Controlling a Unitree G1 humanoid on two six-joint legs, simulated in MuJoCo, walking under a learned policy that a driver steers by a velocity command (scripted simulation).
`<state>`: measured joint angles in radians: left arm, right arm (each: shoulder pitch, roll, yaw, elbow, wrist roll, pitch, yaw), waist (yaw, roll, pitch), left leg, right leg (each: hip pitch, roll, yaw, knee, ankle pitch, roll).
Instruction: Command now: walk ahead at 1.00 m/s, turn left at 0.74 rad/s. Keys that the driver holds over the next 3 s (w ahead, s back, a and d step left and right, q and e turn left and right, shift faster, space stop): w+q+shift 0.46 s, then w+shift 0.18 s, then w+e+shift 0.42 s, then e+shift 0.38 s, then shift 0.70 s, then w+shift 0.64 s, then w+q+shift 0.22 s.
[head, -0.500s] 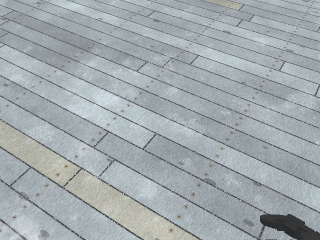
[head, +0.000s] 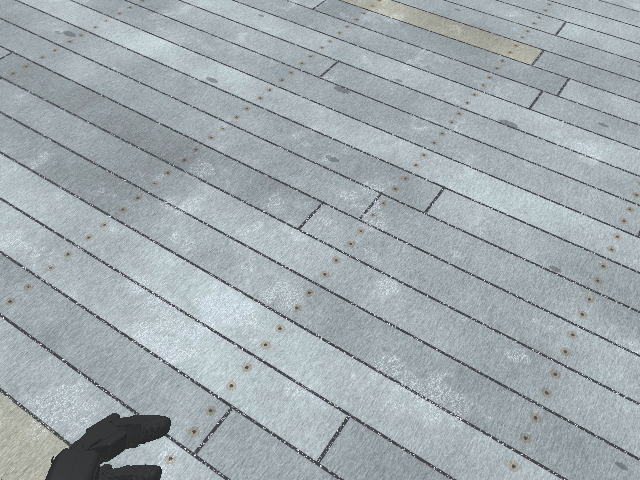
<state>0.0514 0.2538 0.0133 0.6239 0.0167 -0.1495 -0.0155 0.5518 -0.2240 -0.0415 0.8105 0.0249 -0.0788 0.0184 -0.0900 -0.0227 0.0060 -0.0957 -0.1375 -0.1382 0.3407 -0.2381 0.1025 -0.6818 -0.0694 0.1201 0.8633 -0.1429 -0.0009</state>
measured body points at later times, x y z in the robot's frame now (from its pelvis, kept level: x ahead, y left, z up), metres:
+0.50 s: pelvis +0.44 +0.02 -0.02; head +0.45 +0.05 +0.43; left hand +0.27 +0.28 -0.15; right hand +0.78 -0.08 -0.05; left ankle +0.56 +0.22 -0.67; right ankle +0.36 -0.16 -0.74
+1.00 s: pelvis +0.83 +0.26 -0.02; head +0.84 +0.26 +0.43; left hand +0.88 +0.56 -0.11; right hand +0.96 +0.03 -0.15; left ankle +0.65 +0.26 -0.74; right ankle +1.12 +0.23 -0.67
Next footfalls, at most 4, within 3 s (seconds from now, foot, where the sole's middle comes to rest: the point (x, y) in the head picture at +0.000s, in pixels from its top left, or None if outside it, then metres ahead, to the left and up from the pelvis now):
0.18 right None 0.40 -0.15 -0.78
0.62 left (173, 409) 0.68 0.28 -0.78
1.12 right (170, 239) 1.18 0.32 -0.78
1.60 left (113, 206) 1.32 0.49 -0.78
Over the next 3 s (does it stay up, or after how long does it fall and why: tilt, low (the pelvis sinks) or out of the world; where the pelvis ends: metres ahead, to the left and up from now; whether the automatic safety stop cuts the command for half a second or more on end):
stays up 1.69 0.35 -0.05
